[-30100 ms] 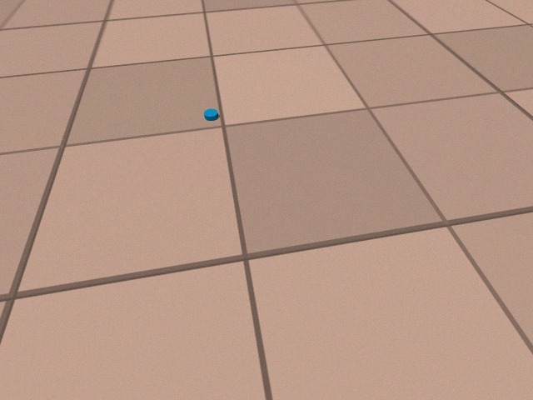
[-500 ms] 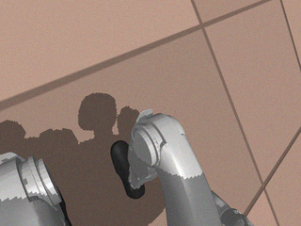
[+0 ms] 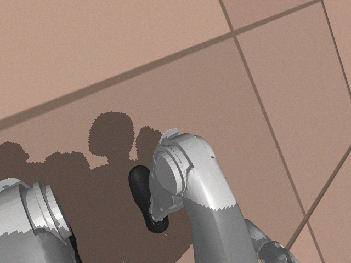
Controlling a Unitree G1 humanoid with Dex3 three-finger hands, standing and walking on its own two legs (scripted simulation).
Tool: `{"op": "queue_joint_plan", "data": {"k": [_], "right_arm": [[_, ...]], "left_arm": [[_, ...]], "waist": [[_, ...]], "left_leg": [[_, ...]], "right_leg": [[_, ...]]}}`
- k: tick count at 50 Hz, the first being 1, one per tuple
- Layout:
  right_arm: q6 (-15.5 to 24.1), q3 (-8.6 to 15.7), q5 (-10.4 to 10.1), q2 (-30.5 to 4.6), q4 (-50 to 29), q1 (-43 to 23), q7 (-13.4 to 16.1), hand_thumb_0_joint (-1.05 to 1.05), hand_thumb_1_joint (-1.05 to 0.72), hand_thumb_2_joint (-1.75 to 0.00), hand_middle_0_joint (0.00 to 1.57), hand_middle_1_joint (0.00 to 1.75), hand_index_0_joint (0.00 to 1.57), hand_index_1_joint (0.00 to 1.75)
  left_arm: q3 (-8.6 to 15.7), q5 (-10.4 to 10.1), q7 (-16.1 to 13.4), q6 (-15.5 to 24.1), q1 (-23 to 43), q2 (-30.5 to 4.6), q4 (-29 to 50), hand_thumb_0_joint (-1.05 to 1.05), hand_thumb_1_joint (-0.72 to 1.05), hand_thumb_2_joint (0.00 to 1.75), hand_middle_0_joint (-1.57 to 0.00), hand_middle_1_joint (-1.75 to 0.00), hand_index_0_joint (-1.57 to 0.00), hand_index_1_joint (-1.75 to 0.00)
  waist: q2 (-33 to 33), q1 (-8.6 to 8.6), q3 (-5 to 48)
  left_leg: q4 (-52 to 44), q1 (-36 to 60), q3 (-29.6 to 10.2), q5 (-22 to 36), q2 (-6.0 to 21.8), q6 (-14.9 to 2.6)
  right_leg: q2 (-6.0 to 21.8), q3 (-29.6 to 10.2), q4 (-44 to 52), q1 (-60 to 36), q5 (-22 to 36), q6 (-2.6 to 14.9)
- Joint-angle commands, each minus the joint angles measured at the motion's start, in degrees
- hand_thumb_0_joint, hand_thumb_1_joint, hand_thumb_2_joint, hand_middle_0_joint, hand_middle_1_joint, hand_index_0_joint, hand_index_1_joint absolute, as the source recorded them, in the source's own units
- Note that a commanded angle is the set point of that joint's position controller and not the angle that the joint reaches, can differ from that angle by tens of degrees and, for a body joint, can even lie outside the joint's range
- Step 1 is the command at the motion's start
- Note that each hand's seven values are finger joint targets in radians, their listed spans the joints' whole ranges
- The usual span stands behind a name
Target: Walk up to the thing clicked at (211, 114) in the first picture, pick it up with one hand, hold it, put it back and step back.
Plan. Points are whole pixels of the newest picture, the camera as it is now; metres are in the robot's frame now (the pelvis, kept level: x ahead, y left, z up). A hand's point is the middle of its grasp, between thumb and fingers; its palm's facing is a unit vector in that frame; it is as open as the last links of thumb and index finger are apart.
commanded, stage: rest palm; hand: left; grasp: from above
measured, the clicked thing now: out of the picture +0.45 +0.44 -0.29
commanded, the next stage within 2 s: none
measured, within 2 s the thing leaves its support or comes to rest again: neither
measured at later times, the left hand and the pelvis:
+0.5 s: hand out of the picture +0.42 +0.42 -0.23, palm faces -0.42 -0.18 -0.89, open 14.1 cm; pelvis +0.00 +0.00 +0.00, yaw +0 degrees
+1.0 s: hand out of the picture +0.42 +0.42 -0.24, palm faces -0.44 -0.20 -0.87, open 14.0 cm; pelvis +0.00 +0.00 +0.00, yaw +0 degrees
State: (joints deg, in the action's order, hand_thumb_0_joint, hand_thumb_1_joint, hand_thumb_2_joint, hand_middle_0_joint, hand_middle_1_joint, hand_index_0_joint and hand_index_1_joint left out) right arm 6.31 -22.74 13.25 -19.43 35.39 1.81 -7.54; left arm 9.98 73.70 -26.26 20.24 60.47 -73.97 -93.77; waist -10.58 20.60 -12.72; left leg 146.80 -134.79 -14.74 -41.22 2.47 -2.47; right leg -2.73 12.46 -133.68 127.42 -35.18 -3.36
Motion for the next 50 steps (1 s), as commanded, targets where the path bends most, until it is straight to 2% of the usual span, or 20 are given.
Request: {"op": "queue_joint_plan", "data": {"k": [1,5,11,15,19,21,22,23,25,27,30,31,32,34,35,36,37,39,44,50], "right_arm": [[-0.7,5.5,0.0,-19.3,1.6,10.0,0.5,0.0,-0.91,-0.91,0.2,0.3,0.2,0.3],[-1.2,5.6,0.0,-19.2,0.9,9.9,0.4,0.0,-0.91,-0.91,0.2,0.3,0.2,0.3],[-1.3,5.0,0.4,-19.1,1.0,10.5,0.2,0.0,-0.91,-0.91,0.2,0.3,0.2,0.3],[-1.3,4.8,0.2,-19.2,0.3,9.7,0.4,0.0,-0.91,-0.91,0.2,0.3,0.2,0.3],[-1.1,4.6,0.3,-19.7,-0.5,8.7,0.8,0.0,-0.9,-0.9,0.2,0.3,0.2,0.3],[-1.0,4.5,0.3,-19.5,-0.2,8.5,0.9,0.0,-0.9,-0.9,0.2,0.3,0.2,0.3],[-0.9,4.8,0.5,-20.1,0.6,9.2,0.9,0.0,-0.9,-0.9,0.2,0.3,0.2,0.3],[-0.8,4.4,0.4,-19.5,0.1,8.8,1.0,0.0,-0.9,-0.9,0.2,0.3,0.2,0.3],[-0.8,5.1,0.2,-20.2,1.0,8.9,1.0,0.0,-0.9,-0.9,0.2,0.3,0.2,0.3],[-0.5,4.5,0.3,-19.5,0.8,9.1,0.9,0.0,-0.9,-0.9,0.2,0.3,0.2,0.3],[-0.4,5.1,0.2,-20.0,1.1,9.1,0.9,0.0,-0.9,-0.9,0.2,0.3,0.2,0.3],[-0.5,5.7,0.4,-20.8,1.3,9.4,0.9,0.0,-0.9,-0.9,0.2,0.3,0.2,0.3],[-0.3,4.7,0.2,-19.3,0.5,9.0,0.7,0.0,-0.9,-0.9,0.2,0.3,0.2,0.3],[-0.2,5.2,0.2,-19.8,1.2,10.0,0.6,0.0,-0.9,-0.9,0.2,0.3,0.2,0.3],[-0.2,4.6,0.2,-19.1,1.4,10.0,0.6,0.0,-0.9,-0.9,0.2,0.3,0.2,0.3],[-0.1,5.7,0.0,-20.1,1.3,10.1,0.7,0.0,-0.9,-0.9,0.2,0.3,0.2,0.3],[-0.1,5.2,-0.1,-19.6,1.4,10.1,0.6,0.0,-0.9,-0.9,0.2,0.3,0.2,0.3],[-0.4,4.9,0.1,-19.5,1.2,10.0,0.6,0.0,-0.9,-0.9,0.2,0.3,0.2,0.3],[-1.1,4.9,0.3,-19.6,0.9,9.5,0.7,0.0,-0.9,-0.9,0.2,0.3,0.2,0.3],[-1.8,4.2,0.7,-19.6,0.4,9.4,0.8,0.0,-0.9,-0.9,0.2,0.3,0.2,0.3]], "left_arm": [[2.2,-1.5,-1.6,0.0,10.0,-18.9,8.1,0.0,-0.55,0.97,-0.06,-1.05,-0.06,-1.05],[2.7,-1.0,-1.3,0.3,9.9,-19.4,8.7,0.0,-0.55,0.97,-0.06,-1.04,-0.06,-1.04],[2.5,-1.9,-1.1,0.7,8.4,-17.9,7.9,0.0,-0.53,0.97,-0.06,-1.04,-0.06,-1.04],[1.2,-1.9,-0.9,1.1,7.9,-17.4,6.0,0.0,-0.53,0.96,-0.06,-1.05,-0.07,-1.04],[1.7,-1.9,-1.7,1.6,9.4,-19.0,7.3,0.0,-0.51,0.95,-0.06,-1.05,-0.07,-1.04],[1.5,-1.7,-2.1,1.6,9.0,-18.6,7.2,0.0,-0.52,0.96,-0.06,-1.04,-0.07,-1.03],[1.3,-1.4,-2.2,1.9,10.2,-18.9,9.6,0.0,-0.52,0.97,-0.06,-1.04,-0.07,-1.04],[1.6,-1.4,-2.6,1.6,8.6,-18.6,6.2,0.0,-0.52,0.96,-0.06,-1.04,-0.07,-1.03],[1.5,-1.7,-2.9,1.7,10.3,-18.6,8.2,0.0,-0.52,0.97,-0.06,-1.03,-0.06,-1.03],[1.0,-1.5,-2.9,1.1,8.9,-17.6,5.9,0.0,-0.52,0.97,-0.06,-1.04,-0.07,-1.03],[2.1,-1.3,-3.2,0.7,11.4,-20.0,8.3,0.0,-0.52,0.96,-0.06,-1.04,-0.07,-1.03],[2.3,-1.3,-3.3,0.7,11.4,-20.1,8.3,0.0,-0.53,0.97,-0.06,-1.04,-0.07,-1.04],[0.9,-1.0,-2.9,0.0,8.6,-17.7,4.0,0.0,-0.53,0.97,-0.06,-1.04,-0.06,-1.03],[0.5,-1.2,-2.4,-0.2,9.2,-17.1,6.4,0.0,-0.51,0.95,-0.06,-1.05,-0.07,-1.04],[0.9,-1.2,-2.2,-0.5,8.6,-17.5,5.4,0.0,-0.51,0.96,-0.06,-1.05,-0.07,-1.04],[0.6,-1.7,-1.9,-0.6,9.7,-17.6,6.5,0.0,-0.51,0.95,-0.06,-1.04,-0.07,-1.03],[1.6,-2.0,-1.7,-0.6,10.5,-18.8,7.1,0.0,-0.51,0.95,-0.06,-1.04,-0.07,-1.04],[1.8,-2.7,-1.0,-0.7,9.5,-18.6,7.4,0.0,-0.51,0.94,-0.06,-1.05,-0.07,-1.04],[1.5,-2.6,-0.1,0.5,9.0,-18.0,7.6,0.0,-0.52,0.96,-0.06,-1.04,-0.07,-1.03],[2.6,-2.2,-0.6,1.9,8.8,-19.6,8.9,0.0,-0.5,0.95,-0.06,-1.05,-0.07,-1.04]], "waist": [[38.5,2.29,38.5],[37.9,1.97,37.7],[36.3,3.16,36.7],[34.5,2.97,34.9],[34.4,2.46,35.3],[34.4,2.37,35.6],[36.6,3.0,36.0],[35.3,2.61,35.7],[35.4,2.71,35.8],[35.1,3.0,34.7],[36.8,1.98,36.5],[37.8,2.42,36.3],[36.0,2.51,35.4],[35.4,3.03,35.1],[35.9,2.83,36.1],[36.3,2.71,36.0],[36.6,2.37,37.1],[35.9,2.42,37.1],[36.1,2.71,37.4],[37.0,2.4,37.4]], "left_leg": [[-15.8,34.3,1.8,20.6,3.3,2.82],[-15.9,33.2,1.9,19.3,3.1,2.6],[-15.6,32.9,1.9,19.5,3.2,2.29],[-15.8,31.0,1.7,15.7,3.1,2.02],[-16.4,29.8,1.8,11.9,3.0,1.94],[-16.2,30.0,2.0,11.9,3.0,1.97],[-16.5,31.6,1.9,13.8,3.1,2.28],[-16.5,30.6,1.8,13.2,3.0,2.2],[-16.1,30.3,2.0,14.0,3.1,2.24],[-16.1,29.7,2.0,14.2,3.0,2.15],[-16.2,31.3,1.7,15.4,3.2,2.58],[-16.6,31.6,1.7,16.0,3.2,2.71],[-16.1,30.9,1.6,15.3,3.1,2.47],[-15.7,31.0,2.1,16.8,3.0,2.32],[-15.4,31.5,2.2,18.1,3.1,2.29],[-15.7,31.7,2.1,17.4,2.9,2.34],[-15.7,31.8,1.9,17.6,3.1,2.43],[-15.7,32.2,1.7,18.2,3.2,2.35],[-15.6,32.5,1.5,19.1,3.3,2.5],[-15.6,33.6,1.8,19.3,3.2,2.36]], "right_leg": [[-1.5,3.6,9.0,-17.9,13.7,3.58],[-1.6,3.6,9.0,-17.8,12.8,3.82],[-1.6,3.8,9.5,-18.3,13.2,3.49],[-1.8,3.7,9.5,-17.2,10.8,3.61],[-1.8,3.9,9.7,-17.8,8.9,3.78],[-1.9,3.8,9.5,-17.6,9.0,3.76],[-1.7,3.8,9.2,-17.7,10.4,3.67],[-1.8,3.9,9.2,-17.8,9.9,3.84],[-1.9,3.9,9.4,-17.5,10.6,3.68],[-1.9,3.9,9.4,-17.5,10.8,3.67],[-1.5,3.8,8.9,-16.7,11.3,3.84],[-1.6,4.0,8.9,-17.0,11.6,3.88],[-1.7,3.8,8.9,-17.0,10.9,3.91],[-1.7,3.6,9.3,-16.9,12.0,3.58],[-1.9,3.6,9.5,-17.8,12.7,3.64],[-1.7,3.4,9.4,-17.0,12.0,3.73],[-1.6,3.5,9.5,-17.4,12.1,3.69],[-1.4,3.6,9.5,-17.9,12.2,3.57],[-1.7,3.8,9.3,-18.6,12.4,3.68],[-1.6,3.8,9.5,-19.1,12.6,3.63]]}}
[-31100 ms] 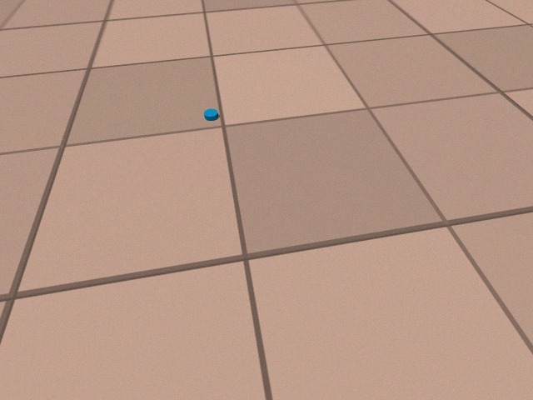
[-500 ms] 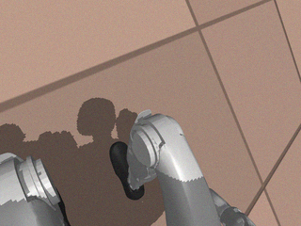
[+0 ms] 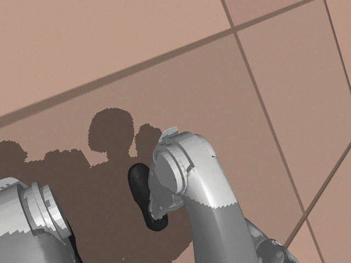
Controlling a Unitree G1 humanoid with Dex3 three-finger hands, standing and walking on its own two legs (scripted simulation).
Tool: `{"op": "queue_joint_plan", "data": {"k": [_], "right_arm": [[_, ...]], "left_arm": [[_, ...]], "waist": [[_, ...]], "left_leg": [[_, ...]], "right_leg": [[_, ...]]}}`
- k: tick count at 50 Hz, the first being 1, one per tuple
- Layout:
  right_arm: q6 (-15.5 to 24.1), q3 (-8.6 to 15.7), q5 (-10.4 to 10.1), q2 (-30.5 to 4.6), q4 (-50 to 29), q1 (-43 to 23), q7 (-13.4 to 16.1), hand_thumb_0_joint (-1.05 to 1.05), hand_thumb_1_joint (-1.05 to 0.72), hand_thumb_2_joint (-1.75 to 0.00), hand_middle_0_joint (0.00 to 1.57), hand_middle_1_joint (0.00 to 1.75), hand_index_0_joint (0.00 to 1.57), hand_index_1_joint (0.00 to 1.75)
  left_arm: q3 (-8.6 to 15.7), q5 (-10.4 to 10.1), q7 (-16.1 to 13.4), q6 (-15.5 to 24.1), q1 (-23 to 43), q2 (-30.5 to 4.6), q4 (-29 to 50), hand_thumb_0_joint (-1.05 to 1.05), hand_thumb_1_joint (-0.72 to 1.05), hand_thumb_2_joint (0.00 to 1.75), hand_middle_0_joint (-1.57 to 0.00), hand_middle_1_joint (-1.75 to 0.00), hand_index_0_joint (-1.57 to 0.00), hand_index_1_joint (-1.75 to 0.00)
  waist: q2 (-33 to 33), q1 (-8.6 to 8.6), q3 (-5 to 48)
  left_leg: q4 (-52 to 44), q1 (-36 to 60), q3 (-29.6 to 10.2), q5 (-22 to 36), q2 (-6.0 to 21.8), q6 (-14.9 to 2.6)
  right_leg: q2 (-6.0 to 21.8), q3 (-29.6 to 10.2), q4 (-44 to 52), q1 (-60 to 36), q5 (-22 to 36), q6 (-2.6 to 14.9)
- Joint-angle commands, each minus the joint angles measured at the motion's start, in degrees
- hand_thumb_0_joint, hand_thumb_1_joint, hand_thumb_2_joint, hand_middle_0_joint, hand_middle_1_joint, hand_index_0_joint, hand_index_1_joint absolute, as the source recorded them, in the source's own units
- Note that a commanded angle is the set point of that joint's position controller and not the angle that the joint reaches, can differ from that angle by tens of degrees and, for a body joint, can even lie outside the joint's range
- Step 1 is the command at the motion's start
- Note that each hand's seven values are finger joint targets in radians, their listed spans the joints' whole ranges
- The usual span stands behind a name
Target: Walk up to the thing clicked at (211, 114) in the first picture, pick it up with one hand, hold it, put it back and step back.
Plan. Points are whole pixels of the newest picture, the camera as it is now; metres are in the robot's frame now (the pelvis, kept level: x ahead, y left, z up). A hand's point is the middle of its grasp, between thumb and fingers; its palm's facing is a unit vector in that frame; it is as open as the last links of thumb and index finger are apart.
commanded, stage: rest palm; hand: left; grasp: from above
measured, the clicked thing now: out of the picture +0.45 +0.44 -0.29
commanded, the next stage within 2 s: none
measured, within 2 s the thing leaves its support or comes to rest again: neither
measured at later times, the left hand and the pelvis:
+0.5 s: hand out of the picture +0.42 +0.43 -0.24, palm faces -0.43 -0.18 -0.88, open 13.9 cm; pelvis +0.00 +0.00 +0.00, yaw +0 degrees
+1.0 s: hand out of the picture +0.43 +0.42 -0.24, palm faces -0.42 -0.18 -0.89, open 13.9 cm; pelvis +0.00 +0.00 +0.00, yaw +0 degrees
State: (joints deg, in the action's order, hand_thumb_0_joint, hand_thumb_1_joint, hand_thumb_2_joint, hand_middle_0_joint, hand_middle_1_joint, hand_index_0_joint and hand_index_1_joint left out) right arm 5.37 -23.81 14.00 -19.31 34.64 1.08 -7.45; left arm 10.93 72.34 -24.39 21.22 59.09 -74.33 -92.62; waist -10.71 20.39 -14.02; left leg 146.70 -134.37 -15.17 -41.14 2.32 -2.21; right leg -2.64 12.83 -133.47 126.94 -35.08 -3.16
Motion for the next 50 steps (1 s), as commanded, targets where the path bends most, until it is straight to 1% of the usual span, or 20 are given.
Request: {"op": "queue_joint_plan", "data": {"k": [1,3,7,10,13,17,20,22,27,29,30,31,32,33,39,41,42,45,49,50], "right_arm": [[-0.9,5.5,0.0,-19.9,1.2,10.1,0.7,0.0,-0.9,-0.9,0.2,0.3,0.2,0.3],[-1.0,5.4,0.2,-19.6,1.0,9.6,0.7,0.0,-0.9,-0.9,0.2,0.3,0.2,0.3],[-0.6,5.7,0.0,-19.8,0.9,9.6,0.8,0.0,-0.9,-0.9,0.2,0.3,0.2,0.3],[-0.1,5.5,-0.1,-19.6,1.0,9.3,0.7,0.0,-0.9,-0.9,0.2,0.3,0.2,0.3],[0.1,6.6,-0.1,-20.5,1.6,9.7,0.8,0.0,-0.9,-0.9,0.2,0.3,0.2,0.3],[0.6,5.7,-0.4,-19.5,1.8,10.0,0.6,0.0,-0.9,-0.9,0.2,0.3,0.2,0.3],[0.6,5.7,-0.4,-19.9,1.8,10.2,0.6,0.0,-0.9,-0.9,0.2,0.3,0.2,0.3],[0.5,5.8,-0.2,-19.9,1.2,9.9,0.6,0.0,-0.9,-0.9,0.2,0.3,0.2,0.3],[0.2,5.6,-0.2,-20.1,1.6,10.2,0.6,0.0,-0.9,-0.9,0.2,0.3,0.2,0.3],[0.1,5.5,-0.1,-19.8,1.1,10.5,0.6,0.0,-0.9,-0.9,0.2,0.3,0.2,0.3],[0.0,5.8,-0.1,-20.2,1.8,10.4,0.6,0.0,-0.9,-0.9,0.2,0.3,0.2,0.3],[0.0,5.6,-0.1,-19.8,0.9,10.0,0.6,0.0,-0.9,-0.9,0.2,0.3,0.2,0.3],[0.0,5.4,-0.1,-19.8,1.6,10.4,0.5,0.0,-0.9,-0.9,0.2,0.3,0.2,0.3],[-0.2,6.0,0.0,-20.3,1.8,10.4,0.6,0.0,-0.9,-0.9,0.2,0.3,0.2,0.3],[-0.3,5.7,0.2,-19.8,1.6,10.7,0.3,0.0,-0.9,-0.9,0.2,0.3,0.2,0.3],[-0.1,5.7,0.1,-20.0,1.4,10.2,0.3,0.0,-0.9,-0.9,0.2,0.3,0.2,0.3],[0.0,5.5,0.2,-19.5,1.2,10.4,0.3,0.0,-0.89,-0.9,0.2,0.3,0.2,0.3],[0.3,5.8,0.0,-19.8,1.3,10.3,0.4,0.0,-0.89,-0.9,0.2,0.3,0.2,0.3],[0.5,6.0,0.0,-20.2,1.4,10.3,0.5,0.0,-0.89,-0.9,0.2,0.3,0.2,0.3],[0.6,5.7,-0.1,-19.9,1.7,10.8,0.5,0.0,-0.9,-0.9,0.2,0.3,0.2,0.3]], "left_arm": [[1.5,-0.9,-2.5,1.1,10.3,-18.8,8.4,0.0,-0.51,0.96,-0.06,-1.04,-0.07,-1.03],[1.1,-0.6,-3.2,1.2,9.3,-17.8,6.8,0.0,-0.5,0.95,-0.06,-1.04,-0.07,-1.03],[1.5,0.0,-4.1,0.9,10.6,-19.1,8.0,0.0,-0.5,0.95,-0.06,-1.04,-0.07,-1.03],[-0.2,0.1,-4.9,0.3,9.4,-16.7,4.5,0.0,-0.5,0.95,-0.06,-1.04,-0.07,-1.03],[0.7,0.3,-5.2,0.1,12.3,-18.2,6.5,0.0,-0.49,0.94,-0.06,-1.04,-0.07,-1.03],[-0.6,-0.1,-4.7,-1.2,10.7,-16.2,4.2,0.0,-0.49,0.94,-0.06,-1.05,-0.07,-1.03],[0.0,-0.5,-4.2,-1.5,11.4,-17.6,4.5,0.0,-0.49,0.94,-0.06,-1.05,-0.08,-1.04],[-0.7,-0.7,-3.8,-1.5,9.8,-16.2,2.8,0.0,-0.48,0.94,-0.06,-1.05,-0.08,-1.03],[1.1,-1.1,-3.0,-0.6,11.9,-19.1,7.8,0.0,-0.5,0.94,-0.06,-1.05,-0.07,-1.04],[0.6,-1.0,-2.9,-0.4,10.3,-17.8,6.8,0.0,-0.49,0.94,-0.06,-1.05,-0.07,-1.04],[1.6,-1.1,-3.1,0.1,11.5,-18.8,8.9,0.0,-0.5,0.95,-0.06,-1.04,-0.07,-1.03],[0.3,-0.6,-3.1,-0.1,9.4,-17.3,5.4,0.0,-0.49,0.94,-0.06,-1.04,-0.07,-1.03],[0.7,-1.1,-2.9,0.0,10.3,-17.5,7.7,0.0,-0.5,0.95,-0.06,-1.04,-0.07,-1.03],[1.3,-0.8,-3.1,0.2,10.2,-18.3,7.3,0.0,-0.49,0.94,-0.06,-1.05,-0.07,-1.03],[2.0,-0.3,-3.9,0.2,10.6,-18.7,7.7,0.0,-0.49,0.95,-0.06,-1.04,-0.07,-1.03],[1.9,-0.5,-4.4,0.2,10.0,-18.3,6.4,0.0,-0.48,0.93,-0.06,-1.05,-0.08,-1.03],[1.2,0.1,-4.4,-0.1,9.5,-17.7,6.2,0.0,-0.48,0.94,-0.06,-1.05,-0.08,-1.03],[1.1,-0.4,-4.2,-0.5,10.5,-18.0,5.4,0.0,-0.47,0.93,-0.06,-1.05,-0.08,-1.03],[0.4,-0.9,-4.0,-0.7,11.1,-17.1,5.5,0.0,-0.47,0.93,-0.06,-1.05,-0.08,-1.03],[0.2,-0.7,-3.8,-0.8,10.3,-17.1,5.5,0.0,-0.48,0.94,-0.06,-1.05,-0.08,-1.03]], "waist": [[37.2,2.69,38.5],[35.4,2.99,37.6],[36.2,2.34,38.3],[34.6,3.15,35.1],[36.8,2.78,37.5],[35.2,3.28,35.7],[36.5,2.98,37.4],[34.2,3.17,36.6],[37.6,2.58,38.9],[36.3,2.89,39.0],[37.3,2.68,40.2],[36.2,2.87,38.5],[36.1,3.15,38.3],[37.0,2.63,37.7],[38.0,2.6,38.3],[36.1,2.93,36.2],[35.2,2.99,36.4],[35.5,2.88,36.4],[34.6,3.21,37.0],[35.3,3.31,37.2]], "left_leg": [[-15.5,33.6,2.1,19.5,3.4,2.23],[-15.4,31.3,2.4,16.9,3.2,1.8],[-15.7,32.0,2.4,15.9,3.2,1.88],[-16.2,29.4,2.4,13.2,3.1,1.82],[-16.4,31.3,2.2,14.9,3.2,2.26],[-16.2,29.7,1.9,15.3,3.2,2.19],[-16.2,32.0,1.4,17.6,3.4,2.49],[-15.8,29.4,2.1,15.7,3.1,1.94],[-16.1,32.7,1.7,17.9,3.4,2.42],[-15.7,32.8,1.8,18.6,3.3,2.21],[-15.4,33.4,2.0,19.6,3.4,2.36],[-15.2,31.8,2.4,18.1,3.0,1.99],[-15.1,32.3,2.2,19.4,3.2,2.07],[-15.7,32.5,2.1,18.3,3.2,2.34],[-15.7,33.0,2.2,19.1,3.3,2.31],[-16.0,30.1,2.3,15.9,3.1,2.15],[-15.7,29.7,2.7,15.1,3.0,1.77],[-16.0,29.7,2.3,14.2,3.1,1.97],[-15.9,29.6,2.3,14.2,3.0,1.85],[-15.7,30.6,2.3,16.2,3.1,1.94]], "right_leg": [[-1.5,3.5,9.1,-17.9,12.3,3.5],[-2.0,3.7,9.4,-18.6,11.5,3.47],[-2.0,3.4,9.1,-17.5,10.8,3.67],[-2.1,3.7,9.3,-16.6,9.5,3.69],[-2.0,3.9,8.9,-16.7,10.7,3.75],[-1.8,3.7,8.8,-15.6,10.8,3.51],[-1.7,3.8,8.7,-15.9,11.7,3.44],[-1.9,3.7,9.4,-17.7,11.2,3.46],[-1.6,3.7,8.9,-17.3,11.7,3.46],[-1.8,3.6,9.0,-18.3,12.2,3.36],[-1.7,3.6,9.1,-18.5,13.0,3.39],[-1.9,3.5,9.3,-18.8,12.2,3.5],[-1.7,3.6,9.1,-18.0,12.9,3.26],[-1.7,3.6,9.1,-17.5,11.8,3.57],[-1.7,3.6,9.0,-17.5,12.3,3.52],[-1.7,3.8,9.1,-17.3,11.0,3.61],[-2.0,3.6,9.4,-17.9,10.9,3.51],[-1.8,3.5,9.2,-17.0,10.1,3.64],[-1.8,3.6,9.5,-17.4,10.3,3.51],[-1.8,3.5,9.2,-17.3,11.5,3.41]]}}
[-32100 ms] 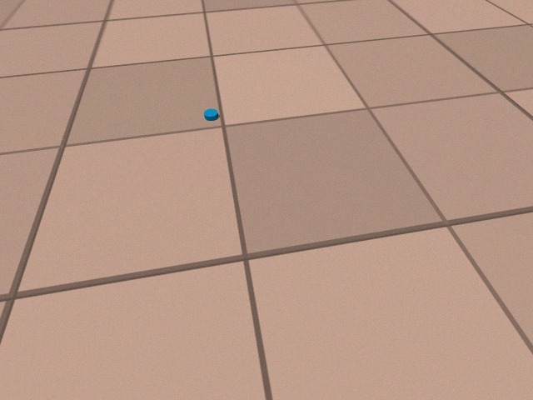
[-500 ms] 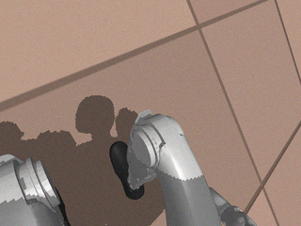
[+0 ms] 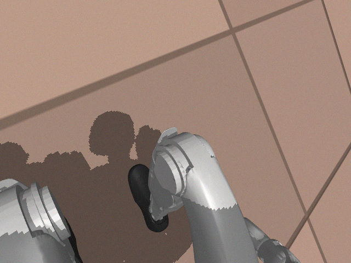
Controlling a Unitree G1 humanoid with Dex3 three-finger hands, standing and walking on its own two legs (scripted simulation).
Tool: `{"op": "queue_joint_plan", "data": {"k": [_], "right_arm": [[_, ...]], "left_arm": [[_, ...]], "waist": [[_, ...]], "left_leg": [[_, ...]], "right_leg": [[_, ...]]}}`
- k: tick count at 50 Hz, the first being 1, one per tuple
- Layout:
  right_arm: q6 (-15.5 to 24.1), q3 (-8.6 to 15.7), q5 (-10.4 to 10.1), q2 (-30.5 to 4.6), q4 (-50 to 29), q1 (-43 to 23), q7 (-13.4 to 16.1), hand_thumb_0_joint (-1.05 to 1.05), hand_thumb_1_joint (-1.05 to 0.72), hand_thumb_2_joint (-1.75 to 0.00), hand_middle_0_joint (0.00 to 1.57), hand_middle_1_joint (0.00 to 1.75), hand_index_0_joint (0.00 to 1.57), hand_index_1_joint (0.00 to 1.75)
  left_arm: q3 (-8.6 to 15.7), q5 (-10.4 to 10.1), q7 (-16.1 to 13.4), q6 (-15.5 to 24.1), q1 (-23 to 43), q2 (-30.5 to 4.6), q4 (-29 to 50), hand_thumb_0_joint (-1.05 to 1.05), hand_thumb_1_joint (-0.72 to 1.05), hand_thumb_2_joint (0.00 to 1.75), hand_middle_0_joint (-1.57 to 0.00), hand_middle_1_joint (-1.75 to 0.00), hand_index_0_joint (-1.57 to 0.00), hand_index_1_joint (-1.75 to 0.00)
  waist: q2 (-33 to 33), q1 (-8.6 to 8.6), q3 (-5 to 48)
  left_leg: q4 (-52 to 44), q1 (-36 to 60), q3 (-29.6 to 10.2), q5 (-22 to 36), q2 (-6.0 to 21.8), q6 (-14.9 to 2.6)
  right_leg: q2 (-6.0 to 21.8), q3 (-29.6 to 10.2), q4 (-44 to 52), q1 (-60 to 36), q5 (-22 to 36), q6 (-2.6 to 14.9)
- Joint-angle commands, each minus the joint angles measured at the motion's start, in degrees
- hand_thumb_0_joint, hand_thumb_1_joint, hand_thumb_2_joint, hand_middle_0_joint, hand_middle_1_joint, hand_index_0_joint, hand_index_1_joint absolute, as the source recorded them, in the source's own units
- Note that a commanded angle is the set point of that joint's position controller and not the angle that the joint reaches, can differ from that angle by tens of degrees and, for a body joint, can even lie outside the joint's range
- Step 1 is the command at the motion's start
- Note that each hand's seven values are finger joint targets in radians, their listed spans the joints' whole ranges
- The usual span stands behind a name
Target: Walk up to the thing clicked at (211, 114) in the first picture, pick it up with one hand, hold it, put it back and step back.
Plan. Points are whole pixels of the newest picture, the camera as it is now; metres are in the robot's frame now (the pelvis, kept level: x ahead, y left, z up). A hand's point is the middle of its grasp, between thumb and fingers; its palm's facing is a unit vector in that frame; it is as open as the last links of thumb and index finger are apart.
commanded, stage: rest palm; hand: left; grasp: from above
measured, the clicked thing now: out of the picture +0.45 +0.44 -0.29
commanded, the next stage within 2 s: approach in 1.56 s
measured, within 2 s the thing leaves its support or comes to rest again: neither
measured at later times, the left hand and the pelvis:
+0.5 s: hand out of the picture +0.43 +0.42 -0.24, palm faces -0.41 -0.18 -0.89, open 13.9 cm; pelvis +0.00 +0.00 +0.00, yaw +0 degrees
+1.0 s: hand out of the picture +0.43 +0.42 -0.24, palm faces -0.42 -0.18 -0.89, open 13.8 cm; pelvis +0.00 +0.00 +0.00, yaw +0 degrees
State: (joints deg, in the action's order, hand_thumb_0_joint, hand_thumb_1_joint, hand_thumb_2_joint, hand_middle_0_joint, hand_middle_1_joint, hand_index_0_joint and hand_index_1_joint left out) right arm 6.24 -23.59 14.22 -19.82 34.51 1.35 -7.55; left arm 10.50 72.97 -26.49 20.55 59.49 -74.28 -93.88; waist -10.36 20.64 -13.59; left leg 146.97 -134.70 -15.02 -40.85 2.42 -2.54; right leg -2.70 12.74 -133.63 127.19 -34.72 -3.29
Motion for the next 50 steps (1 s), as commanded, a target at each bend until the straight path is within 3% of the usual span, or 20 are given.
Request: {"op": "queue_joint_plan", "data": {"k": [1,12,14,16,20,21,26,31,33,36,42,45,48,50], "right_arm": [[-0.1,5.3,-0.5,-19.3,1.8,10.0,0.6,0.0,-0.89,-0.9,0.2,0.3,0.2,0.3],[-0.5,5.0,-0.4,-19.3,1.5,9.7,0.6,0.0,-0.89,-0.9,0.2,0.3,0.2,0.3],[-0.7,5.7,0.0,-19.8,2.0,9.8,0.6,0.0,-0.89,-0.9,0.2,0.3,0.2,0.3],[-0.5,5.3,-0.1,-19.3,1.1,9.3,0.5,0.0,-0.89,-0.9,0.2,0.3,0.2,0.3],[-0.1,5.9,-0.3,-19.9,1.4,9.3,0.4,0.0,-0.89,-0.9,0.2,0.3,0.2,0.3],[0.0,5.7,-0.2,-19.9,1.6,10.0,0.4,0.0,-0.89,-0.9,0.2,0.3,0.2,0.3],[0.4,5.3,-0.3,-19.3,2.1,10.3,0.2,0.0,-0.89,-0.9,0.2,0.3,0.2,0.3],[0.3,5.3,-0.6,-19.3,1.8,10.2,0.3,0.0,-0.89,-0.9,0.2,0.3,0.2,0.3],[0.0,5.2,-0.4,-19.6,1.8,10.3,0.5,0.0,-0.89,-0.9,0.2,0.3,0.2,0.3],[-0.2,5.2,-0.4,-19.5,1.6,10.1,0.5,0.0,-0.89,-0.9,0.2,0.3,0.2,0.3],[-0.9,6.2,0.1,-20.3,1.7,10.4,0.4,0.0,-0.89,-0.9,0.2,0.3,0.2,0.3],[-0.7,5.2,0.0,-19.2,1.5,9.8,0.1,0.0,-0.89,-0.9,0.2,0.3,0.2,0.3],[-0.4,6.7,-0.1,-20.2,1.3,10.6,0.2,0.0,-0.89,-0.9,0.2,0.3,0.2,0.3],[-0.3,5.5,-0.1,-19.4,1.9,10.8,0.0,0.0,-0.89,-0.9,0.2,0.3,0.2,0.3]], "left_arm": [[0.2,-1.9,-1.4,-0.2,9.6,-16.3,5.8,0.0,-0.47,0.93,-0.06,-1.05,-0.08,-1.03],[1.0,-1.4,-1.4,0.7,9.5,-18.0,8.6,0.0,-0.48,0.94,-0.06,-1.04,-0.08,-1.03],[2.2,-1.0,-2.0,1.0,10.8,-19.1,10.1,0.0,-0.49,0.95,-0.06,-1.03,-0.07,-1.02],[1.0,-1.0,-2.4,0.7,8.9,-16.9,6.9,0.0,-0.48,0.94,-0.06,-1.04,-0.07,-1.02],[0.8,-0.8,-3.0,0.3,10.8,-17.4,7.7,0.0,-0.47,0.93,-0.06,-1.04,-0.08,-1.02],[1.0,-0.6,-3.1,0.2,11.9,-18.2,9.0,0.0,-0.47,0.93,-0.06,-1.04,-0.08,-1.02],[0.2,-1.2,-2.5,-0.8,8.6,-15.9,4.2,0.0,-0.46,0.92,-0.06,-1.05,-0.08,-1.03],[-0.3,-2.2,-0.9,-0.8,9.7,-16.3,6.1,0.0,-0.46,0.92,-0.06,-1.06,-0.08,-1.03],[0.5,-2.3,-0.9,-0.2,11.2,-17.4,8.5,0.0,-0.46,0.92,-0.06,-1.06,-0.08,-1.03],[1.1,-2.3,-1.0,0.3,9.9,-17.8,8.2,0.0,-0.47,0.93,-0.06,-1.05,-0.08,-1.03],[2.9,-0.7,-1.9,0.9,12.1,-20.3,12.3,0.0,-0.47,0.93,-0.06,-1.04,-0.07,-1.02],[1.1,-0.8,-2.2,0.4,7.8,-16.4,6.2,0.0,-0.47,0.93,-0.06,-1.04,-0.07,-1.02],[1.6,-0.5,-2.4,-0.1,11.2,-18.1,8.6,0.0,-0.46,0.93,-0.06,-1.04,-0.08,-1.02],[0.6,-1.4,-2.1,-0.6,9.5,-15.9,5.7,0.0,-0.45,0.92,-0.06,-1.04,-0.08,-1.02]], "waist": [[34.2,3.01,36.1],[36.7,2.42,37.4],[38.3,1.86,38.4],[36.0,2.46,36.0],[35.3,2.75,35.5],[36.4,2.86,36.4],[34.6,3.23,35.2],[34.2,2.85,36.9],[35.1,2.78,39.1],[35.1,2.38,38.3],[39.9,1.8,40.0],[35.7,2.92,35.7],[36.4,2.26,36.8],[34.2,3.44,35.0]], "left_leg": [[-15.9,30.7,1.7,15.8,3.1,2.34],[-15.9,32.3,2.1,16.9,3.2,2.62],[-16.4,34.0,1.6,17.7,3.3,2.97],[-16.4,31.3,1.7,15.4,3.1,2.7],[-16.2,29.6,2.1,12.7,2.9,2.35],[-16.4,30.7,2.0,13.8,3.0,2.47],[-15.8,30.4,2.0,16.1,3.0,2.39],[-15.4,30.2,2.3,16.3,2.8,2.12],[-15.3,31.4,2.1,18.2,3.0,2.33],[-15.5,31.4,2.3,17.0,3.0,2.35],[-16.2,35.5,1.7,20.1,3.2,3.17],[-15.4,31.5,2.2,18.1,3.0,2.44],[-15.9,30.9,2.5,15.3,2.8,2.4],[-15.8,29.3,2.2,15.1,2.9,2.22]], "right_leg": [[-1.7,3.8,9.2,-16.7,10.6,3.5],[-1.7,3.4,9.2,-18.0,11.0,3.69],[-1.6,3.8,8.7,-17.3,11.3,3.85],[-1.8,4.1,8.7,-16.5,9.9,3.85],[-1.8,3.9,8.9,-16.2,9.2,3.82],[-1.6,3.7,9.0,-16.8,10.0,3.76],[-1.6,3.7,9.2,-16.9,11.1,3.49],[-1.5,3.2,9.4,-18.0,11.2,3.52],[-1.6,3.5,9.3,-19.3,12.4,3.53],[-1.7,3.5,9.4,-19.1,11.5,3.57],[-1.4,3.7,8.3,-17.5,12.4,3.96],[-1.8,3.9,9.0,-17.0,11.4,3.66],[-1.7,3.5,9.2,-17.2,10.5,3.98],[-1.6,3.8,9.3,-16.9,10.5,3.6]]}}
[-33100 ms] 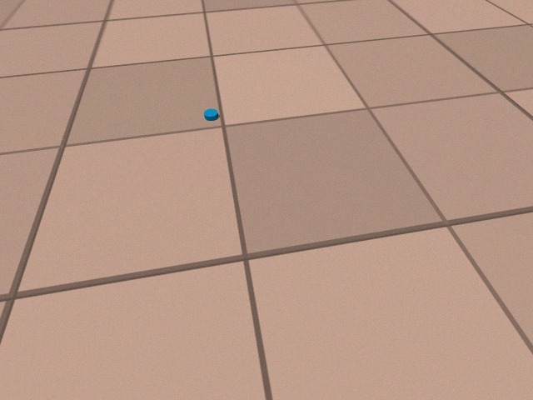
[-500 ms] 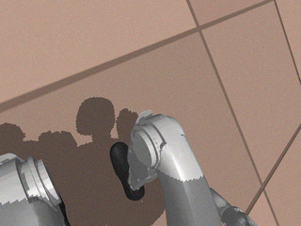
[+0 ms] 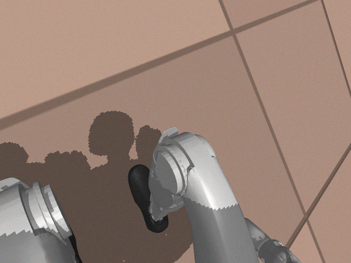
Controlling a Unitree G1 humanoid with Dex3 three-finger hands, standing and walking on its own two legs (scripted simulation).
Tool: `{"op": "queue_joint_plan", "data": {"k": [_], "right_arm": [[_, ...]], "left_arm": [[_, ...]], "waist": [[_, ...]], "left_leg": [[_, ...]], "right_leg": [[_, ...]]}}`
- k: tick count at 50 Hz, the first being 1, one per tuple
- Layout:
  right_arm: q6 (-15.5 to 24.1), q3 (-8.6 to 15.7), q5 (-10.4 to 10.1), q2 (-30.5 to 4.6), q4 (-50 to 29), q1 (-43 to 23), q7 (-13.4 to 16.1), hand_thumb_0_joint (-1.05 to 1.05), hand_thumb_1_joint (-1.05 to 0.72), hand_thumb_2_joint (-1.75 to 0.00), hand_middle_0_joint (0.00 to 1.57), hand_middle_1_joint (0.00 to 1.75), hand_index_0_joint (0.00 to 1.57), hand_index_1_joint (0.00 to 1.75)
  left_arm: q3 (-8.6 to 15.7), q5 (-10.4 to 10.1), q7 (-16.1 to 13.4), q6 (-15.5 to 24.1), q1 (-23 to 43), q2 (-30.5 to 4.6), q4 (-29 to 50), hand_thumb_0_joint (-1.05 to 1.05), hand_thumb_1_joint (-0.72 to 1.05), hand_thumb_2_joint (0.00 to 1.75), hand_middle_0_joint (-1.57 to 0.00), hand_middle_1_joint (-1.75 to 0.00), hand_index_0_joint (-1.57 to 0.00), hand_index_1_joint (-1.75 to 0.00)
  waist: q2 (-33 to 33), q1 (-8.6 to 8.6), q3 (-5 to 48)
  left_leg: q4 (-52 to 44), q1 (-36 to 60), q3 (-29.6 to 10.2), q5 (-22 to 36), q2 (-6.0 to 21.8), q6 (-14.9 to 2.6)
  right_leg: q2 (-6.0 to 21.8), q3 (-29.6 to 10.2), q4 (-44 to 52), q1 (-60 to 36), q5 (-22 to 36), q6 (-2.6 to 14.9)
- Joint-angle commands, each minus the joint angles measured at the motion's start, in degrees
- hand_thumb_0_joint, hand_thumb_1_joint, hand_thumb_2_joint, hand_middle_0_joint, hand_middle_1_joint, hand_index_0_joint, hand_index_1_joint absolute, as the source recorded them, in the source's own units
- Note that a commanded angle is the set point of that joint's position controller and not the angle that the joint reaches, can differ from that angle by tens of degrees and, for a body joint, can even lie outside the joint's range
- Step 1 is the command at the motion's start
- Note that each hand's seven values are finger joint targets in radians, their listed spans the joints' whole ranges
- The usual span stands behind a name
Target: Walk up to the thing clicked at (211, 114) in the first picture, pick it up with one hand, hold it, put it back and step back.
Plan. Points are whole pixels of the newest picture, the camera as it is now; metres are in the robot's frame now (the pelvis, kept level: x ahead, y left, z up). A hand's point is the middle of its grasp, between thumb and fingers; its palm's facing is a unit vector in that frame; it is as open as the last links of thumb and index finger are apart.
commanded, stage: rest palm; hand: left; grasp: from above
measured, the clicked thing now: out of the picture +0.45 +0.44 -0.29
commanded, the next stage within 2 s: approach in 0.56 s
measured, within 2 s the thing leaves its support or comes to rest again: neither
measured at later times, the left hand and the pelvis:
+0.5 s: hand out of the picture +0.43 +0.42 -0.24, palm faces -0.42 -0.19 -0.89, open 13.8 cm; pelvis +0.00 +0.00 +0.00, yaw +0 degrees
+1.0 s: hand out of the picture +0.46 +0.45 -0.17, palm faces -0.28 -0.12 -0.95, open 13.9 cm; pelvis +0.00 +0.00 +0.01, yaw +1 degrees
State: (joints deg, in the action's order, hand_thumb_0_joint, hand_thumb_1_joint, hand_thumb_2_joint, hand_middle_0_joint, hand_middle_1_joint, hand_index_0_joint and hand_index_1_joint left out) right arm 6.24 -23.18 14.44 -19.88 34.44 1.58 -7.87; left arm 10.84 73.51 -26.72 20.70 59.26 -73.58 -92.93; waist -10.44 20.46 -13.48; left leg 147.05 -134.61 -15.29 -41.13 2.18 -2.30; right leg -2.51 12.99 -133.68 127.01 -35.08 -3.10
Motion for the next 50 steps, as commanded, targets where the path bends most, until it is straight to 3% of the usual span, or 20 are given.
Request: {"op": "queue_joint_plan", "data": {"k": [1,6,8,10,12,15,17,21,24,27,33,34,38,41,42,43,45,47,49,50], "right_arm": [[-0.1,5.2,-0.5,-19.3,1.5,10.1,0.4,0.0,-0.89,-0.9,0.2,0.3,0.2,0.3],[0.2,5.1,-0.6,-19.7,1.3,9.5,0.6,0.0,-0.89,-0.9,0.2,0.3,0.2,0.3],[-0.1,5.2,-0.4,-19.8,2.1,10.0,0.6,0.0,-0.89,-0.9,0.2,0.3,0.2,0.3],[-0.1,5.1,-0.4,-19.6,2.1,10.3,0.6,0.0,-0.89,-0.9,0.2,0.3,0.2,0.3],[-0.1,4.9,-0.6,-19.1,2.0,10.1,0.5,0.0,-0.89,-0.9,0.2,0.3,0.2,0.3],[-0.1,5.1,-0.6,-19.5,1.9,10.3,0.5,0.0,-0.89,-0.9,0.2,0.3,0.2,0.3],[-0.4,5.0,-0.4,-19.5,1.9,10.2,0.4,0.0,-0.89,-0.9,0.2,0.3,0.2,0.3],[-0.1,5.2,-0.4,-19.6,1.6,9.6,0.4,0.0,-0.89,-0.9,0.2,0.3,0.2,0.3],[0.1,5.5,-0.4,-19.6,1.7,10.4,0.5,0.0,-0.89,-0.9,0.2,0.3,0.2,0.3],[0.0,5.2,-0.4,-19.5,1.7,10.3,0.5,0.0,-0.89,-0.89,0.2,0.3,0.2,0.3],[0.1,5.2,-0.6,-19.5,1.5,10.4,0.6,0.0,-0.89,-0.9,0.2,0.3,0.2,0.3],[0.0,5.2,-0.7,-19.3,1.9,10.4,0.6,0.0,-0.91,-0.9,0.2,0.3,0.2,0.3],[-0.2,5.5,-0.5,-19.3,2.1,11.2,0.5,0.0,-0.89,-0.89,0.2,0.3,0.2,0.3],[-0.3,8.1,-0.5,-20.6,1.6,12.3,0.2,0.0,-0.89,-0.89,0.2,0.3,0.2,0.3],[-0.2,8.4,-0.7,-19.9,0.9,11.7,0.0,0.0,-0.9,-0.9,0.2,0.3,0.2,0.3],[-0.4,9.1,-0.9,-20.1,0.9,12.3,-0.2,0.0,-0.9,-0.9,0.2,0.3,0.2,0.3],[-0.4,10.3,-1.6,-19.5,-0.6,10.6,-0.5,0.0,-0.9,-0.9,0.2,0.3,0.2,0.3],[-0.9,11.7,-2.2,-19.1,-0.2,11.9,-0.9,0.0,-0.9,-0.9,0.2,0.3,0.2,0.3],[-1.9,13.8,-3.1,-19.0,0.4,13.6,-1.3,0.0,-0.89,-0.9,0.2,0.3,0.2,0.3],[-2.5,14.0,-3.4,-18.7,-0.3,13.6,-1.5,0.0,-0.9,-0.9,0.2,0.3,0.2,0.3]], "left_arm": [[-0.8,-2.0,-1.7,-0.8,8.9,-15.2,3.5,0.0,-0.45,0.91,-0.06,-1.05,-0.08,-1.02],[0.1,-2.5,-1.5,-0.2,11.0,-17.7,5.9,0.0,-0.44,0.91,-0.06,-1.06,-0.09,-1.03],[0.7,-2.4,-1.6,0.3,11.9,-18.3,7.3,0.0,-0.45,0.9,-0.06,-1.07,-0.08,-1.04],[0.6,-1.8,-1.5,0.2,11.4,-18.3,8.0,0.0,-0.45,0.91,-0.06,-1.06,-0.08,-1.03],[-0.8,-1.9,-1.3,-0.3,8.7,-15.7,4.6,0.0,-0.45,0.92,-0.06,-1.05,-0.08,-1.03],[0.7,-1.6,-1.6,-0.1,10.8,-18.6,7.1,0.0,-0.46,0.92,-0.06,-1.06,-0.08,-1.03],[1.6,-1.2,-1.7,-0.1,10.9,-19.6,8.1,0.0,-0.47,0.93,-0.06,-1.04,-0.07,-1.02],[0.8,-1.8,-2.2,-0.1,9.8,-17.2,5.6,0.0,-0.46,0.92,-0.06,-1.04,-0.08,-1.02],[1.4,-1.4,-2.2,-0.3,11.0,-19.1,6.9,0.0,-0.46,0.93,-0.06,-1.04,-0.08,-1.02],[-0.1,-1.9,-1.8,-0.7,9.2,-16.4,3.9,0.0,-0.44,0.91,-0.06,-1.05,-0.08,-1.02],[-0.2,-2.7,-0.8,-0.3,11.2,-16.9,7.0,0.0,-0.45,0.92,-0.06,-1.05,-0.08,-1.02],[-0.4,-2.7,-0.7,-0.3,10.8,-16.5,6.8,0.0,-0.52,0.98,-0.05,-1.13,-0.07,-1.1],[2.7,-2.2,-1.6,0.0,13.1,-20.2,11.1,0.0,-0.48,0.94,-0.06,-1.1,-0.08,-1.07],[4.5,-0.9,-1.6,-0.9,15.7,-22.8,17.9,0.0,-0.47,0.93,-0.06,-1.1,-0.09,-1.07],[5.3,-0.5,-1.4,-2.1,11.2,-22.5,14.6,0.0,-0.48,0.94,-0.06,-1.09,-0.08,-1.06],[5.3,-0.9,-1.0,-2.6,13.5,-22.2,18.0,0.0,-0.48,0.93,-0.06,-1.09,-0.08,-1.06],[6.4,-2.4,0.2,-3.9,11.0,-20.5,20.5,0.0,-0.53,0.99,-0.06,-1.02,-0.06,-1.02],[6.3,-3.3,2.5,-5.2,11.2,-19.1,24.3,0.0,-0.52,1.0,-0.06,-1.01,-0.06,-1.0],[7.3,-4.1,6.0,-7.2,5.2,-18.3,22.5,0.0,-0.52,1.0,-0.06,-1.01,-0.06,-1.0],[5.9,-4.5,8.0,-7.8,6.1,-16.0,24.3,0.0,-0.53,1.0,-0.06,-1.0,-0.06,-1.0]], "waist": [[32.8,3.71,34.1],[33.3,2.68,37.1],[36.6,2.78,37.6],[37.3,2.83,38.8],[35.2,3.52,36.6],[37.1,2.52,35.8],[38.1,2.12,38.0],[35.1,3.1,35.9],[36.4,2.73,36.8],[34.2,3.58,34.9],[34.7,3.26,37.9],[34.8,3.36,37.6],[38.8,1.98,41.0],[44.1,0.66,44.7],[43.7,-0.56,45.0],[44.3,-0.23,45.5],[45.0,-2.96,47.5],[45.9,-3.35,49.3],[44.0,-4.74,49.2],[43.2,-4.44,49.3]], "left_leg": [[-15.8,28.4,2.4,13.7,3.0,1.81],[-16.0,29.3,2.1,14.2,3.1,1.93],[-16.8,31.8,1.7,16.1,3.3,2.54],[-16.0,33.5,2.0,19.0,3.4,2.54],[-15.6,31.6,2.4,19.1,3.2,2.27],[-16.4,31.6,2.3,17.3,3.1,2.56],[-16.4,34.1,1.8,19.2,3.5,2.83],[-15.7,30.6,2.4,16.3,3.1,2.29],[-16.0,30.9,2.7,15.1,3.1,2.18],[-16.1,29.1,2.5,14.2,3.0,1.99],[-15.7,31.2,2.2,16.8,3.1,2.1],[-15.7,31.4,2.2,17.2,3.2,2.16],[-16.0,34.1,2.7,19.1,3.2,2.56],[-16.5,37.8,3.1,22.4,3.1,3.29],[-16.7,36.9,3.6,20.9,2.9,3.01],[-16.9,36.4,4.0,21.0,2.8,2.96],[-18.2,36.2,4.1,21.8,2.5,3.26],[-18.7,36.2,4.7,22.5,2.2,3.05],[-19.3,35.2,5.2,21.8,2.0,2.69],[-19.5,34.2,5.6,21.4,1.7,2.46]], "right_leg": [[-2.1,3.6,9.6,-16.4,9.8,3.46],[-1.9,3.6,9.4,-18.0,10.4,3.4],[-1.7,3.8,9.0,-17.4,11.0,3.45],[-1.8,3.5,8.8,-17.7,12.8,3.32],[-2.1,3.5,9.1,-18.0,12.8,3.27],[-1.5,3.2,9.0,-16.4,11.4,3.6],[-1.6,3.4,8.6,-16.4,11.8,3.66],[-1.7,3.5,9.0,-16.6,11.1,3.63],[-1.6,3.2,9.2,-17.0,10.7,3.53],[-1.9,3.5,9.4,-17.1,10.1,3.45],[-1.7,3.4,9.3,-18.1,11.6,3.37],[-1.7,3.3,9.2,-18.0,11.7,3.36],[-1.6,3.1,9.1,-18.9,12.8,3.57],[-1.2,2.7,8.3,-18.3,14.6,4.09],[-1.5,2.4,8.6,-18.7,13.5,4.31],[-1.4,2.2,8.8,-18.6,13.9,4.26],[-1.2,2.2,8.7,-18.9,14.8,4.59],[-1.1,1.8,9.4,-19.2,15.2,4.5],[-1.2,1.2,10.1,-17.9,13.6,4.6],[-1.0,0.8,10.7,-18.1,13.6,4.65]]}}
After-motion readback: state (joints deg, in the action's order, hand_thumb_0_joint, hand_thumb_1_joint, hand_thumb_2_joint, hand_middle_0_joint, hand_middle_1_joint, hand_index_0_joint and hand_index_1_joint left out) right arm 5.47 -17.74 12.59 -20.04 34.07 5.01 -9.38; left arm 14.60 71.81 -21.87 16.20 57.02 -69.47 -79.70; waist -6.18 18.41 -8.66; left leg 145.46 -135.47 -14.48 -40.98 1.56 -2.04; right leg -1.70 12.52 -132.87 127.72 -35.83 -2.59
